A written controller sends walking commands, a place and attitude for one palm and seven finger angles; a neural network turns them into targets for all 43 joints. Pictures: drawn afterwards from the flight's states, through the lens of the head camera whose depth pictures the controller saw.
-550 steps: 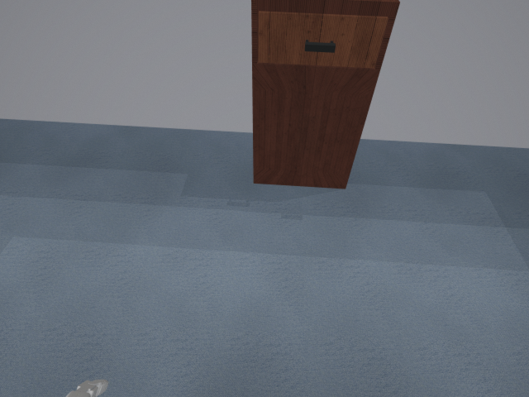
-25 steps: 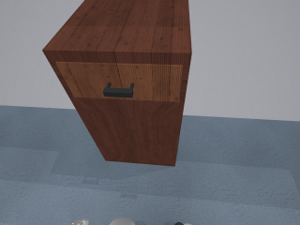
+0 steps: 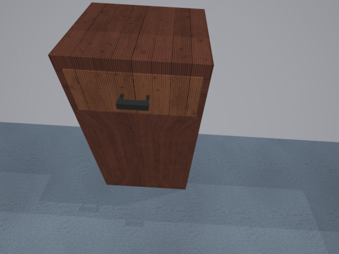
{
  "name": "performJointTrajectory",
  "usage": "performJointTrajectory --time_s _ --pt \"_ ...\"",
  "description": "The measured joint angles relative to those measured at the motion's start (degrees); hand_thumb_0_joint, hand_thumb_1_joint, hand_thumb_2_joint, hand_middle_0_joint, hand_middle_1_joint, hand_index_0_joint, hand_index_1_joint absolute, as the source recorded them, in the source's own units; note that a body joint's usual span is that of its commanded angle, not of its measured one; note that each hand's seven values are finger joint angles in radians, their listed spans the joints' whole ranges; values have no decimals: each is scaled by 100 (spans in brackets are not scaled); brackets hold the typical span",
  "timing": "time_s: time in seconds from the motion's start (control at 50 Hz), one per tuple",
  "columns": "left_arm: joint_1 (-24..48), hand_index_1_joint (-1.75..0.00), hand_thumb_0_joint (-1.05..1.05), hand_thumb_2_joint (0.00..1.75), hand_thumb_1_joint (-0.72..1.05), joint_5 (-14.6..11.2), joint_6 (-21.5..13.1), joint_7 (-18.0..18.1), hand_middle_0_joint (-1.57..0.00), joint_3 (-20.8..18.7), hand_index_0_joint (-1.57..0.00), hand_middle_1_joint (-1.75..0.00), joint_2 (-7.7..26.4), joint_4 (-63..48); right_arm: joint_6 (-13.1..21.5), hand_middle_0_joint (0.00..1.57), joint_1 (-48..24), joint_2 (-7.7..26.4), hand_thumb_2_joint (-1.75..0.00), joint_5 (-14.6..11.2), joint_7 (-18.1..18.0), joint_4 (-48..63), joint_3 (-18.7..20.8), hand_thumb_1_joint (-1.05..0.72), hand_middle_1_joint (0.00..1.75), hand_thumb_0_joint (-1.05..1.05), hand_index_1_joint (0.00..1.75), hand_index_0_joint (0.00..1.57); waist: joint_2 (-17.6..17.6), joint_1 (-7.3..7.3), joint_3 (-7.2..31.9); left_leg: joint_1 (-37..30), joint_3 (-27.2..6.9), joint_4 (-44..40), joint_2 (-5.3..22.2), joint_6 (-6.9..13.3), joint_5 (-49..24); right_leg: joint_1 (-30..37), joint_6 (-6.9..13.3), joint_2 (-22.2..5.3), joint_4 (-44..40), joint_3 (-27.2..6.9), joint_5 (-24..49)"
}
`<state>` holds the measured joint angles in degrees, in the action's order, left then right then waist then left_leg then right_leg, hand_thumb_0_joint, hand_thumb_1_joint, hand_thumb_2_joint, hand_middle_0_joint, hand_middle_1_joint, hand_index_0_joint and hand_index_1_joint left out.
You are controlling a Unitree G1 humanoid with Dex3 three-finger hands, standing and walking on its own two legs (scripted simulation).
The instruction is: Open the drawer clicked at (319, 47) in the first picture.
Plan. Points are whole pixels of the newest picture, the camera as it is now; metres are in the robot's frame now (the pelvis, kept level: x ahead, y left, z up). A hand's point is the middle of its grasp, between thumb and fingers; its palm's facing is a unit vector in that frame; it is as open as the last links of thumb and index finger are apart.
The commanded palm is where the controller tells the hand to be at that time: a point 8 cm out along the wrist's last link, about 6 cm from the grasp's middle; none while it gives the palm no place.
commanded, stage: come to a stop and stand still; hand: left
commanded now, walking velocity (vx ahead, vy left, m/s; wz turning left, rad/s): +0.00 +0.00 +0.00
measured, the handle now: (133, 100) +0.59 +0.14 -0.01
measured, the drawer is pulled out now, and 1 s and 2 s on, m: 0.00 0.00 0.00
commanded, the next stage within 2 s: look again from close up in 0.46 s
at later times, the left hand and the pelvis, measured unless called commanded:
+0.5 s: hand out of the picture +0.03 +0.15 -0.18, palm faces +0.06 -0.98 -0.20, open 7.2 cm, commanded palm none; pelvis +0.01 -0.03 -0.01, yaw +1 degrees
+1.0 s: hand out of the picture -0.08 +0.14 -0.18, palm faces +0.06 -0.99 -0.14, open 7.3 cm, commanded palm none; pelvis -0.03 +0.00 +0.00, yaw +1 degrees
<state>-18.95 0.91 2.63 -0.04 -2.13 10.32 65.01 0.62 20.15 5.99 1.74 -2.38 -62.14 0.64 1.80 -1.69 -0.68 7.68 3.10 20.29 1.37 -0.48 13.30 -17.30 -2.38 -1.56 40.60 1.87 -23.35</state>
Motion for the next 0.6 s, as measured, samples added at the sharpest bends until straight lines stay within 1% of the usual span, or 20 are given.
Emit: performJointTrajectory --time_s 0.02,0.04,0.06,0.08,0.12,0.16,0.2,0.24,0.3,0.32,0.34,0.42,0.5,0.6 --pt "40 -30 0 90 91 18 -26 -2 -20 58 -20 -30 -16 -77 -50 20 23 25 -90 -23 10 2 -11 -90 30 1 30 20 -26 -1 -36 74 15 137 21 -37 68 113 59 -8 -303 40 11" --pt "43 -30 0 90 91 40 -84 0 -20 96 -20 -30 -14 -221 -99 20 55 51 -90 -29 32 35 -16 -90 30 0 30 20 -20 31 -43 253 54 418 37 -72 208 199 107 -18 -661 40 186" --pt "39 -30 0 90 91 66 -172 30 -20 101 -20 -30 -3 -357 -125 20 64 68 -90 -35 43 73 -9 -90 30 1 30 20 38 72 -48 475 122 780 30 -105 394 210 196 -44 -950 -45 538" --pt "113 -30 0 90 91 80 -229 84 -20 102 -20 -30 -60 -396 -154 20 10 126 -90 -46 41 74 9 -90 30 1 30 20 -62 66 -130 636 82 1126 128 -100 586 134 289 47 -837 -17 652" --pt "225 -30 0 90 91 89 -272 135 -20 150 -20 -30 -198 -469 -190 20 -17 250 -90 -62 40 115 56 -90 30 1 30 20 -327 -45 -203 836 -121 1557 245 -11 813 169 425 220 -703 196 471" --pt "241 -30 1 90 93 99 -299 219 -20 132 -20 -30 -228 -531 -197 20 4 301 -90 -53 41 127 65 -90 30 1 30 20 -401 -73 -118 975 -168 1948 218 78 958 265 493 301 -714 343 322" --pt "238 -30 1 90 94 80 -334 273 -20 109 -20 -30 -208 -605 -207 20 -17 299 -90 -59 33 146 64 -91 30 1 30 20 -369 -50 -33 1016 -128 2176 172 124 1042 402 536 364 -762 440 263" --pt "244 -30 1 90 94 71 -339 316 -20 109 -20 -30 -183 -670 -185 20 -84 287 -90 -71 25 195 59 -91 30 1 30 20 -330 -31 14 897 -42 1919 145 141 846 537 558 428 -776 519 220" --pt "259 -30 1 90 95 26 -288 358 -20 99 -20 -30 -74 -658 -98 19 -272 168 -90 -59 1 200 13 -91 30 1 30 20 -49 40 92 602 57 1648 63 147 882 685 538 352 -751 451 144" --pt "250 -30 1 90 95 19 -277 366 -20 101 -20 -30 -64 -649 -78 20 -321 171 -90 -39 -36 203 6 -92 30 1 30 20 -17 64 134 535 80 1569 55 144 860 736 568 347 -816 435 207" --pt "238 -30 1 90 96 11 -274 367 -20 109 -20 -30 -64 -638 -58 20 -366 198 -90 -37 -52 211 4 -92 30 1 30 20 -16 82 166 477 97 1499 48 147 831 790 578 344 -889 421 252" --pt "157 -30 1 90 95 -5 -311 325 -20 165 -20 -30 -108 -611 -47 20 -569 303 -90 -52 -50 250 -11 -93 30 1 30 20 -137 129 205 333 145 1281 39 162 717 932 494 347 -1128 370 345" --pt "43 -30 0 90 94 -4 -328 297 -20 210 -20 -30 -136 -577 -52 20 -694 309 -90 -66 -36 249 -25 -93 30 1 30 20 -173 153 177 226 188 1052 -11 182 561 989 469 306 -1266 333 469" --pt "-98 -30 0 90 92 -5 -319 280 -20 256 -20 -30 -180 -487 -69 20 -680 335 -90 -78 1 151 -44 -94 30 0 30 20 -163 188 131 137 213 827 -62 216 381 1047 443 267 -1425 314 617"
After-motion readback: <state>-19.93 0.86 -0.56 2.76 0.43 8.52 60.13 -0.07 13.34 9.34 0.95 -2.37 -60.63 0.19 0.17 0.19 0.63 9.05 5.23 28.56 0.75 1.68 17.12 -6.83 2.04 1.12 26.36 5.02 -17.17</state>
